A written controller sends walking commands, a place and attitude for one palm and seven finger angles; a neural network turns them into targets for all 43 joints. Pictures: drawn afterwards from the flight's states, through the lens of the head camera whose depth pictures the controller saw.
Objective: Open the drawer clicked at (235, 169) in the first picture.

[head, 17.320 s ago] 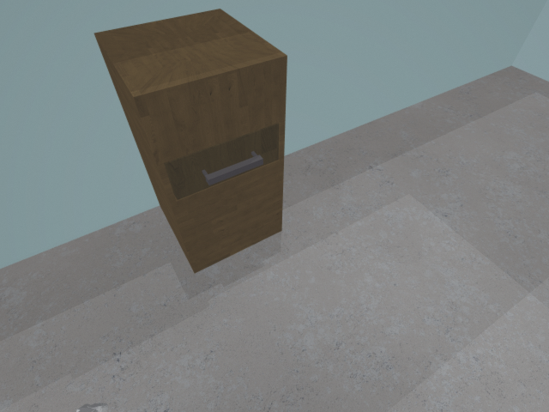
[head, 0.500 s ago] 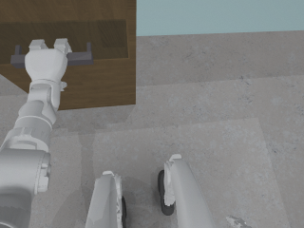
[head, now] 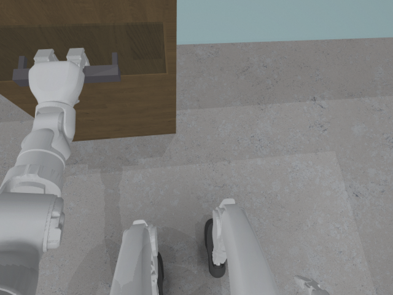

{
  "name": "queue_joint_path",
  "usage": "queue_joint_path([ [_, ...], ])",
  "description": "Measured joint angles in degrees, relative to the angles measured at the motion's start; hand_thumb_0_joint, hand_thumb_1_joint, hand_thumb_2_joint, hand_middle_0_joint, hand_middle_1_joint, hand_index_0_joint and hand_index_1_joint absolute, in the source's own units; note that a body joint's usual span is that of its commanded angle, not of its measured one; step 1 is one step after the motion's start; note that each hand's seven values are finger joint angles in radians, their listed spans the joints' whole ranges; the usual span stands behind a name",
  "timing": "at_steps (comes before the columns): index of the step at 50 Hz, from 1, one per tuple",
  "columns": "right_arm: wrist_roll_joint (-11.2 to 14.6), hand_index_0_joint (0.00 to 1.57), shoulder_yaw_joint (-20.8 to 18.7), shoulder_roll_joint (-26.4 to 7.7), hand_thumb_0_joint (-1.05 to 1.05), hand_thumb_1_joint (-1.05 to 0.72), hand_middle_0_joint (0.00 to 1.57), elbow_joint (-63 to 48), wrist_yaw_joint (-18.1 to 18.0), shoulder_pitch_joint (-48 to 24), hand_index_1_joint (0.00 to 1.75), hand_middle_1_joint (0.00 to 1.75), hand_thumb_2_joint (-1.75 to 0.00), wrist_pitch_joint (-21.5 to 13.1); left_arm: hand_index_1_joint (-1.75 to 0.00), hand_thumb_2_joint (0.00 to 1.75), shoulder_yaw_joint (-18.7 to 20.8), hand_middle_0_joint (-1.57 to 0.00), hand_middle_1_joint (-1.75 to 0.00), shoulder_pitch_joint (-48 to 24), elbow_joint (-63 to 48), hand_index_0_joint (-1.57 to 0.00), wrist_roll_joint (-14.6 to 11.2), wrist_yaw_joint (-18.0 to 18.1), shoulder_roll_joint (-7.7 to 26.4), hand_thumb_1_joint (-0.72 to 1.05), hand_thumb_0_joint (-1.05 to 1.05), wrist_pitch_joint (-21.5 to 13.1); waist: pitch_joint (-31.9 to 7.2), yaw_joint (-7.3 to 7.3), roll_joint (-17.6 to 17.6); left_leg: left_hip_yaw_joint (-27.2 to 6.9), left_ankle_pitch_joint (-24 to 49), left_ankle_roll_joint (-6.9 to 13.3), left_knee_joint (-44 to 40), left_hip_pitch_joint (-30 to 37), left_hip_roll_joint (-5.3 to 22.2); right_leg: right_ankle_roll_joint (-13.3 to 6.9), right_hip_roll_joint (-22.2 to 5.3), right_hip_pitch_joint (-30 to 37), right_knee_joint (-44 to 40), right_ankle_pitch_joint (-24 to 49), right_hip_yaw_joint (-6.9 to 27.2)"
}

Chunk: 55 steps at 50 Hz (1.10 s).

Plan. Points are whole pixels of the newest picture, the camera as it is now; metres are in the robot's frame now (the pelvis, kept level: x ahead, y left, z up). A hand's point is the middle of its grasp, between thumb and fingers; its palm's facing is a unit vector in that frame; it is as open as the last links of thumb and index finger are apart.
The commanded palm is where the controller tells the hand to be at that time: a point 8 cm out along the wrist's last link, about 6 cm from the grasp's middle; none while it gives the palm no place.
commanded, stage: pull the drawer open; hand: left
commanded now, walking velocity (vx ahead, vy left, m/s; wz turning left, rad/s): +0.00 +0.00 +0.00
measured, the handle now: (69, 67) +0.58 +0.21 -0.04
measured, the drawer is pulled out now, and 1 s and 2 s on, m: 0.00 0.09 0.20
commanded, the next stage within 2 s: none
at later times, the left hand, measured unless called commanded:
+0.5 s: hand (70, 113) +0.49 +0.21 -0.06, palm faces -0.03 -0.03 -1.00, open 5.8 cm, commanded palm +0.45 +0.21 -0.01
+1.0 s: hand (69, 137) +0.43 +0.21 -0.06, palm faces -0.03 -0.04 -1.00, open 5.8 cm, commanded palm +0.40 +0.21 -0.01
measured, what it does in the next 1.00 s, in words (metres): stands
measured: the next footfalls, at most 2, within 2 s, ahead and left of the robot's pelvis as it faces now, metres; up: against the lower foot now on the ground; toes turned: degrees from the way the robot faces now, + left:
none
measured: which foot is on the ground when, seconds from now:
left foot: down 0.00-1.00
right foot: down 0.00-1.00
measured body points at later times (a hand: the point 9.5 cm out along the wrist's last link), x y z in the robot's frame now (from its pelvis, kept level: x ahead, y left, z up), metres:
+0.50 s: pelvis +0.01 +0.00 +0.02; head +0.21 +0.00 +0.42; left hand +0.48 +0.21 +0.00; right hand +0.09 -0.26 -0.13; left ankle +0.02 +0.11 -0.53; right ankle +0.10 -0.12 -0.53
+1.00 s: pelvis +0.02 +0.00 +0.03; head +0.19 -0.01 +0.44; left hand +0.43 +0.21 +0.00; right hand +0.12 -0.26 -0.12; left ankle +0.02 +0.11 -0.53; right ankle +0.10 -0.12 -0.53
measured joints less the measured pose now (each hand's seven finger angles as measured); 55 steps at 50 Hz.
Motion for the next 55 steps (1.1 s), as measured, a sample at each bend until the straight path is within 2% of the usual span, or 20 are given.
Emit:
queue_joint_path([
  [7,0.12,0.21,-0.45,0.19,0.0,-0.9,0.21,-0.14,0.17,0.62,0.29,0.3,-0.9,0.68,-1.34,0.77,0.37,-0.36,-1.35,3.17,-2.84,-0.38,-0.72,0.0,-1.18,0.7,0.0,0.0,-0.17,0.86,0.03,0.65,-0.32,0.2,-0.75,1.27,0.23,0.23,0.33,0.87,-0.49,-0.18,0.61],
  [18,0.06,0.21,-0.89,0.49,0.01,-0.9,0.21,0.04,0.03,-0.32,0.29,0.3,-0.9,1.41,-1.34,0.76,0.15,-0.34,-1.35,9.03,-6.3,-0.39,-0.76,2.32,-4.23,0.7,0.0,-1.04,-0.56,2.77,-0.48,1.37,-0.65,0.34,-2.61,4.32,0.16,0.42,0.42,3.38,-1.53,-0.82,1.33],
  [37,0.08,0.21,-2.08,0.37,0.01,-0.9,0.21,-0.74,-0.34,-3.41,0.29,0.3,-0.9,1.61,-1.34,0.77,-1.68,-0.34,-1.35,16.67,-9.66,-0.39,-0.39,6.03,-7.97,0.7,0.01,-1.54,-1.07,5.2,-1.28,1.61,-0.37,-0.06,-4.89,7.92,-0.24,0.12,0.14,6.54,-2.62,-1.32,1.64],
  [55,0.11,0.21,-2.49,0.62,0.01,-0.9,0.21,-0.18,-0.55,-3.98,0.29,0.3,-0.9,1.14,-1.35,0.79,-2.31,-0.33,-1.35,23.64,-13.82,-0.39,-0.23,8.36,-9.92,0.7,0.01,-1.91,-1.29,6.53,-1.53,1.86,-0.13,-0.35,-5.81,9.77,-0.3,-0.15,0.17,8.04,-2.94,-1.39,1.91],
])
